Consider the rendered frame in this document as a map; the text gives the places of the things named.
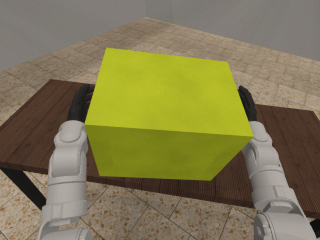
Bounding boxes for robot left upper arm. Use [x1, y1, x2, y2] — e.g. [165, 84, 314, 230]
[41, 227, 93, 240]

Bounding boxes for left robot hand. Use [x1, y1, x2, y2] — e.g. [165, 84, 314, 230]
[66, 83, 95, 123]

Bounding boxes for table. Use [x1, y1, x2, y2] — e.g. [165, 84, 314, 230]
[0, 79, 320, 238]

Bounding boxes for carton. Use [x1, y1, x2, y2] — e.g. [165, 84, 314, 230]
[84, 48, 254, 181]

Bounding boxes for right robot hand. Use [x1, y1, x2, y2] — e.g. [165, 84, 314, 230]
[237, 85, 257, 122]

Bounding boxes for robot right upper arm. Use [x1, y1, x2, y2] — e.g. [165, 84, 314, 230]
[253, 212, 315, 240]

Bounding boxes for robot left forearm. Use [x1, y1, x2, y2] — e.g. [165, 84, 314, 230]
[37, 120, 88, 240]

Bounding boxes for robot right forearm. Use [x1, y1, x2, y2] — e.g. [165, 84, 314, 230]
[241, 121, 317, 240]

